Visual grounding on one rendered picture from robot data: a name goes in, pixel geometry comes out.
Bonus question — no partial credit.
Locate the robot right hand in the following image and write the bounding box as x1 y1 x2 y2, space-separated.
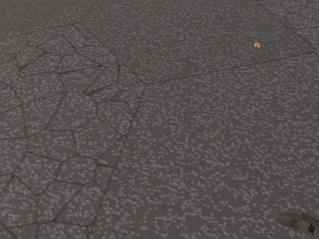
274 212 319 239

